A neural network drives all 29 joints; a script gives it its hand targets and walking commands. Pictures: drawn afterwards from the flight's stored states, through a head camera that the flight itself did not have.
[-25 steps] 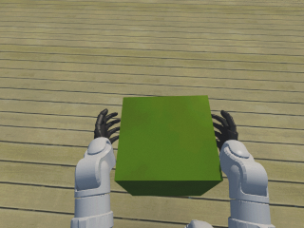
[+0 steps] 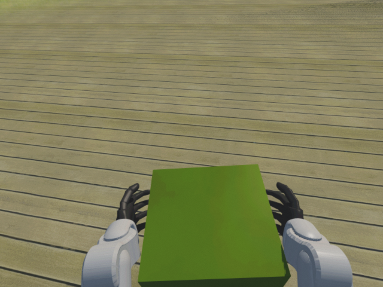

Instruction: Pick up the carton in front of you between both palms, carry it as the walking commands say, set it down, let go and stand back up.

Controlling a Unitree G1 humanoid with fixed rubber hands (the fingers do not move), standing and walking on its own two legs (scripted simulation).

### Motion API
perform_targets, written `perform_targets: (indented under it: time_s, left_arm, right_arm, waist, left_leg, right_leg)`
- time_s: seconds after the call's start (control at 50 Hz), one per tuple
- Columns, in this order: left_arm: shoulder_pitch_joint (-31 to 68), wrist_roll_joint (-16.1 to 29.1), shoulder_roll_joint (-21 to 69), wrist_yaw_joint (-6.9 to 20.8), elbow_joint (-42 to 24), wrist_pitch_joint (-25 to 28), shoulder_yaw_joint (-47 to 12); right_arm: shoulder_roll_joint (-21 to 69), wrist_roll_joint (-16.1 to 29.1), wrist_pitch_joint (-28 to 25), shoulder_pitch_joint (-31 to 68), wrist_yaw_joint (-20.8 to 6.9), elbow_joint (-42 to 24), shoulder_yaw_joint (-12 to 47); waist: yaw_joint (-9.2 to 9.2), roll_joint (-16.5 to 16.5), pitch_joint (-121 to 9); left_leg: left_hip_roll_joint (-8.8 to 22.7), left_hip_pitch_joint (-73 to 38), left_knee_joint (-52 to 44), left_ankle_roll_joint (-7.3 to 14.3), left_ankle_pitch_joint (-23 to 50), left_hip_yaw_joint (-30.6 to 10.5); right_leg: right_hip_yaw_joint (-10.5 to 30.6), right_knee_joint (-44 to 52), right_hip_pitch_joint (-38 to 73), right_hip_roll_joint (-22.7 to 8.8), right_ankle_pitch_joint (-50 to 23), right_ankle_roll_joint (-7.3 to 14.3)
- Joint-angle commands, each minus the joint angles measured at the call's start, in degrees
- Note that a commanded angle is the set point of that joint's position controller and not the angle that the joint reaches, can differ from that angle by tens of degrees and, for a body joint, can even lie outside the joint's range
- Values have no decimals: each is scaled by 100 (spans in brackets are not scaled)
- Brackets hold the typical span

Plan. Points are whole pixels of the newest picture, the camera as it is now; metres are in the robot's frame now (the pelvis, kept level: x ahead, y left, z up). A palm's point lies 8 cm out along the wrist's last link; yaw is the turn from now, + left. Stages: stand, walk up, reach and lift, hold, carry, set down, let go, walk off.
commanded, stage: carry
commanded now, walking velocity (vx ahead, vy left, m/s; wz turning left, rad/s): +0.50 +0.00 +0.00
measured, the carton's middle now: (209, 243) +0.22 +0.00 +0.00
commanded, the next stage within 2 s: none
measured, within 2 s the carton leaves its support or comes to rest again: neither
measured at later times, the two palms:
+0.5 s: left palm (144, 117) +0.54 +0.19 +0.08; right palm (250, 119) +0.51 -0.11 +0.09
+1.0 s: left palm (160, 87) +0.71 +0.16 +0.08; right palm (248, 85) +0.71 -0.14 +0.08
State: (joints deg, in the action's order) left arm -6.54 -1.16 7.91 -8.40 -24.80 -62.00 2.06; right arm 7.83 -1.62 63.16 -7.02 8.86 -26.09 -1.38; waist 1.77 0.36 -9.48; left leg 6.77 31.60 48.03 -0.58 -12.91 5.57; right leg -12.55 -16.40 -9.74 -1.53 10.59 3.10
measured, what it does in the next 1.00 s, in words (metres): walks ahead: left foot, then right foot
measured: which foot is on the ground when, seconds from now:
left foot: up 0.00-0.22, down 0.24-0.70, up 0.72-0.80, down 0.82-1.00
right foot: down 0.00-0.24, up 0.26-0.64, down 0.66-1.00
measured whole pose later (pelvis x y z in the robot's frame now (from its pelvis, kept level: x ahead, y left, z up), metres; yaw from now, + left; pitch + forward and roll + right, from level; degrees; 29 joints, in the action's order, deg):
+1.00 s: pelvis +0.48 +0.01 -0.02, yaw +0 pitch +4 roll -1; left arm -3.7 -0.8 7.7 -8.1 -30.5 -64.2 2.4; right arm 7.7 -1.4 65.9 -3.9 9.0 -32.0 -1.6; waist 0.4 1.8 -7.1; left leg 4.9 7.6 27.1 -2.4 -23.0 6.0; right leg -13.8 -28.6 -20.5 -2.3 12.0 3.0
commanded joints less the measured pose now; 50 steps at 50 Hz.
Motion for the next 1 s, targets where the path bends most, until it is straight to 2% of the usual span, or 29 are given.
perform_targets:
  time_s: [0.0, 0.08, 0.16, 0.2, 0.22, 0.24, 0.26, 0.28, 0.3, 0.32, 0.34, 0.36, 0.38, 0.48, 0.52, 0.58, 0.62, 0.64, 0.66, 0.68, 0.7, 0.72, 0.74, 0.76, 0.82, 0.84, 0.86, 0.9, 0.98]
  left_arm:
    - [1754, 1027, 3841, 355, -624, 12, -3158]
    - [1764, 1008, 3611, 230, -845, -67, -3035]
    - [1858, 958, 3296, 57, -926, -172, -2929]
    - [1947, 961, 3160, -17, -987, -223, -2931]
    - [1956, 961, 3104, -48, -1026, -249, -2950]
    - [1967, 983, 3017, -67, -1138, -285, -2962]
    - [2036, 1065, 3021, -58, -1312, -307, -3053]
    - [2106, 1132, 3183, -37, -1268, -301, -3186]
    - [2111, 1125, 3459, 13, -1209, -276, -3224]
    - [2105, 1119, 3747, 74, -1155, -239, -3232]
    - [2111, 1087, 3975, 129, -1097, -199, -3226]
    - [2093, 1050, 4124, 171, -1078, -157, -3240]
    - [2044, 1015, 4221, 199, -1071, -122, -3250]
    - [1746, 867, 4149, 147, -1176, -74, -3234]
    - [1765, 882, 3932, 101, -1248, -139, -3227]
    - [1804, 949, 3563, 60, -1280, -270, -3185]
    - [1775, 966, 3412, 57, -1226, -342, -3116]
    - [1780, 944, 3326, 63, -1198, -379, -3058]
    - [1796, 930, 3213, 68, -1159, -422, -2978]
    - [1847, 927, 3168, 73, -1061, -444, -2943]
    - [1684, 991, 3262, 79, -939, -429, -2909]
    - [1678, 1043, 3464, 125, -943, -396, -2917]
    - [1796, 1090, 3710, 179, -927, -358, -2933]
    - [1895, 1112, 3927, 236, -955, -312, -2972]
    - [2027, 1147, 4272, 367, -1043, -183, -3118]
    - [2138, 1166, 4254, 400, -1148, -169, -3167]
    - [2191, 1193, 4244, 403, -1147, -164, -3215]
    - [2078, 1186, 4054, 352, -1205, -181, -3198]
    - [1789, 1052, 3654, 193, -1107, -288, -3081]
  right_arm:
    - [3963, 711, -130, 1713, -178, -453, 2977]
    - [3733, 903, -36, 1960, -116, -843, 3038]
    - [3307, 1001, 87, 2085, -57, -990, 2944]
    - [3148, 1008, 124, 2009, -17, -924, 2834]
    - [3090, 1002, 135, 1889, 5, -835, 2753]
    - [3008, 990, 133, 1794, 30, -816, 2686]
    - [3055, 1017, 119, 1839, 37, -772, 2682]
    - [3256, 1082, 119, 1801, 7, -809, 2695]
    - [3490, 1138, 94, 1887, -49, -916, 2781]
    - [3716, 1157, 58, 2004, -115, -988, 2867]
    - [3925, 1183, 11, 2149, -183, -1062, 2969]
    - [4051, 1222, -28, 2239, -245, -1111, 3057]
    - [4122, 1257, -52, 2232, -305, -1138, 3125]
    - [3825, 1351, -53, 2002, -413, -1294, 3209]
    - [3611, 1277, -3, 1862, -358, -1239, 3094]
    - [3361, 1094, 106, 1699, -233, -1127, 2905]
    - [3277, 989, 187, 1765, -164, -1069, 2835]
    - [3229, 942, 222, 1803, -133, -1024, 2806]
    - [3155, 894, 259, 1820, -96, -957, 2779]
    - [3144, 940, 312, 1876, -67, -963, 2808]
    - [3171, 1005, 352, 1845, -69, -1087, 2917]
    - [3346, 1058, 351, 1967, -98, -1196, 3032]
    - [3599, 1095, 326, 2143, -141, -1200, 3117]
    - [3842, 1118, 278, 2267, -187, -1207, 3186]
    - [4200, 1095, 129, 2288, -289, -1188, 3264]
    - [4231, 1077, 89, 2281, -296, -1165, 3272]
    - [4168, 1034, 90, 2306, -294, -1200, 3239]
    - [3981, 1056, 117, 2203, -271, -1193, 3178]
    - [3570, 993, 206, 1904, -175, -1026, 2987]
  waist:
    - [-131, -705, -113]
    - [-93, -795, 220]
    - [-76, -890, 379]
    - [-175, -744, 75]
    - [-263, -441, -351]
    - [-381, 468, -786]
    - [-373, 1931, -1194]
    - [-311, 1728, -1087]
    - [-315, 1232, -1078]
    - [-297, 608, -1126]
    - [-268, 284, -998]
    - [-239, 374, -960]
    - [-235, 506, -869]
    - [-196, 854, -538]
    - [-219, 1037, -397]
    - [-263, 1003, -348]
    - [-181, 711, -272]
    - [-165, 553, -279]
    - [-163, 211, -416]
    - [-174, -709, -775]
    - [-118, -1264, -1275]
    - [-107, -1215, -1210]
    - [-121, -1078, -1237]
    - [-144, -992, -1146]
    - [-177, -724, -1232]
    - [-177, -406, -1143]
    - [-156, -208, -1071]
    - [-159, -95, -1000]
    - [-166, 27, -1060]
  left_leg:
    - [29, 193, -993, -73, 599, 171]
    - [-77, 231, -1570, -32, 1065, 421]
    - [-157, -64, -1957, 112, 865, 608]
    - [-495, -1179, -2231, 219, 508, 1003]
    - [-567, -2389, -2228, 273, 276, 968]
    - [525, -3509, -2826, 610, -660, -816]
    - [1703, -4593, -3427, 1291, -500, -3108]
    - [1810, -4572, -3548, 1358, 600, -3286]
    - [1650, -4324, -3381, 1295, 1331, -2638]
    - [1574, -4062, -3310, 1139, 1454, -2184]
    - [1454, -3599, -3434, 938, 1370, -1752]
    - [1324, -3285, -3619, 765, 957, -1385]
    - [1246, -3118, -3732, 715, 1114, -1089]
    - [878, -2928, -3566, 638, 2786, 96]
    - [761, -2906, -3411, 574, 3312, 374]
    - [687, -2931, -3080, 454, 3420, 587]
    - [516, -2657, -2487, 204, 2811, 796]
    - [404, -2354, -2158, 36, 2480, 799]
    - [273, -1846, -1760, -153, 1497, 713]
    - [-12, -1294, -1141, -303, -262, 440]
    - [-163, -1144, -954, -299, -1436, 189]
    - [-132, -1112, -889, -239, -1941, 13]
    - [-158, -1209, -1246, -159, -2052, -100]
    - [-139, -1443, -1796, -109, -1905, -106]
    - [-60, -2267, -2713, -104, -172, -50]
    - [144, -2058, -2679, -115, 48, -180]
    - [248, -2126, -2513, -144, 614, -201]
    - [242, -2128, -2267, -155, 1225, -103]
    - [230, -2155, -2058, -131, 2167, -107]
  right_leg:
    - [1052, 1174, 461, -1423, 209, 379]
    - [735, 1045, 709, -1299, -294, 332]
    - [609, 623, 1045, -1360, -963, 272]
    - [230, -464, 843, -1175, -1988, 106]
    - [-66, -1561, 330, -936, -2292, -47]
    - [-215, -3133, -811, -511, -1420, -357]
    - [101, -4722, -2347, 154, 760, -553]
    - [856, -5485, -2945, 24, 1651, -413]
    - [1080, -5767, -3002, -249, 1538, -262]
    - [1202, -5623, -2951, -470, 1220, -182]
    - [1266, -5176, -2753, -623, 895, -159]
    - [1212, -4756, -2538, -670, 657, -163]
    - [1042, -4403, -2393, -589, 558, -190]
    - [435, -2523, -2036, -300, 85, -394]
    - [244, -1977, -1872, -182, -336, -416]
    - [46, -1397, -1401, -87, -979, -433]
    - [-74, -512, -587, -67, -1774, -439]
    - [11, -223, -9, -198, -2177, -438]
    - [580, -398, 705, -784, -3505, -423]
    - [1408, -875, 1588, -1657, -5597, 87]
    - [1975, -705, 1922, -2005, -5248, 575]
    - [2092, -394, 1665, -2013, -4559, 661]
    - [1997, -246, 1516, -1886, -3868, 584]
    - [1745, -198, 1244, -1712, -3307, 418]
    - [1078, -353, 696, -1183, -1811, 11]
    - [814, -545, 741, -1065, -1821, -54]
    - [795, -751, 638, -991, -2312, -55]
    - [762, -1086, 586, -944, -3172, -33]
    - [672, -1486, 515, -942, -3795, -16]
